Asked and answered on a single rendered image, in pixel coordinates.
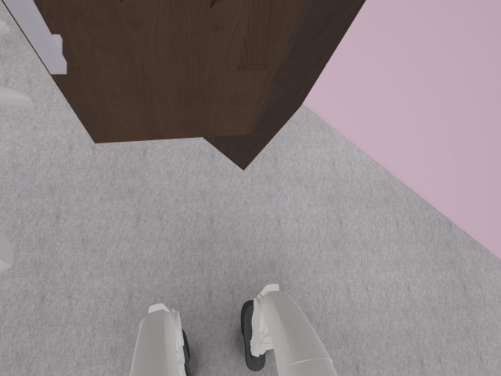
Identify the left robot thigh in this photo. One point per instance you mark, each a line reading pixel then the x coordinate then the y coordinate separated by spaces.
pixel 160 335

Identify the cupboard door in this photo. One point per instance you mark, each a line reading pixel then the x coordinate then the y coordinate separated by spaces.
pixel 168 69

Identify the handle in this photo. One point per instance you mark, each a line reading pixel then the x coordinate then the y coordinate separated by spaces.
pixel 49 47

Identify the robot right foot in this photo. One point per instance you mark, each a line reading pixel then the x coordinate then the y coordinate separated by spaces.
pixel 257 362

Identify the robot left hand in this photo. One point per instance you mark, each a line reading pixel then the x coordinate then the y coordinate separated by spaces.
pixel 10 97

